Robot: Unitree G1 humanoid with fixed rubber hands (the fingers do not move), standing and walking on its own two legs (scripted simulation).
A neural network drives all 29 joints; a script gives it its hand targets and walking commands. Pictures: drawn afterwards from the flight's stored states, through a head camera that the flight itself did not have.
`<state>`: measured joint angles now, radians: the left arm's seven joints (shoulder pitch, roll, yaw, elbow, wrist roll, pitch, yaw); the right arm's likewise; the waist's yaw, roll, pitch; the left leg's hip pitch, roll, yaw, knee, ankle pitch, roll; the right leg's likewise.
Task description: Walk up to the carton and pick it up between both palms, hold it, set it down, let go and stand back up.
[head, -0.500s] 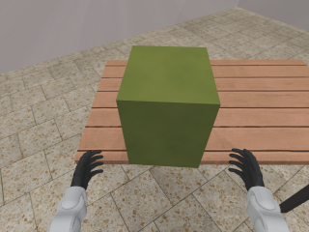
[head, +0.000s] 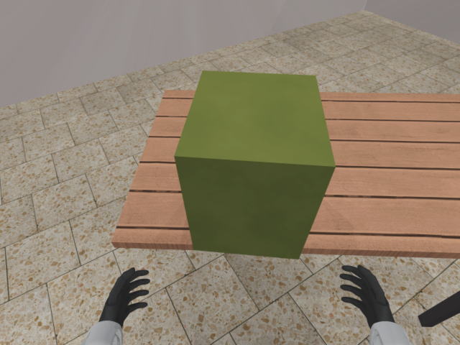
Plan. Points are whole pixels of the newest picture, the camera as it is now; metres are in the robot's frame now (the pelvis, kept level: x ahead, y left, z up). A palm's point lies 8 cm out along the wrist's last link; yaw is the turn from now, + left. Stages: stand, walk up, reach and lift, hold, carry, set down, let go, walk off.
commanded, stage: set down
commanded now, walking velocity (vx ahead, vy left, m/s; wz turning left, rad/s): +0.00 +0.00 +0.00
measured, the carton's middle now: (251, 167) +0.46 -0.01 +0.05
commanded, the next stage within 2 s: let go in 0.66 s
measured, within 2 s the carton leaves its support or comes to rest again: neither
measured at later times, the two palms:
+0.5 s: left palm out of the picture +0.14 +0.22 -0.08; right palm out of the picture +0.15 -0.23 -0.07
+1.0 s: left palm out of the picture +0.14 +0.22 -0.09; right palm out of the picture +0.13 -0.24 -0.08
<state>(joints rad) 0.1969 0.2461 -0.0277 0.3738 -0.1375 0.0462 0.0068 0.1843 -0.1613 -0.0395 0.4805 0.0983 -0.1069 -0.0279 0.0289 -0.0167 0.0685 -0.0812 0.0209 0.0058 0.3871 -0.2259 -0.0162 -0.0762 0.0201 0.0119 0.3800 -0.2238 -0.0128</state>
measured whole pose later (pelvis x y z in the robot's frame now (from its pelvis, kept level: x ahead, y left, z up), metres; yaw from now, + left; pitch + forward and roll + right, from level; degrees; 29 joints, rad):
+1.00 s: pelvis -0.01 -0.01 +0.00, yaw +0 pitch -5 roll +0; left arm 0.19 0.22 -0.01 0.51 -0.02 0.18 0.04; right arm 0.20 -0.16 -0.06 0.73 -0.04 -0.17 0.03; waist 0.01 -0.04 0.08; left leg -0.10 0.03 0.01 0.42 -0.23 -0.03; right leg -0.11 0.02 0.01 0.44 -0.24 -0.02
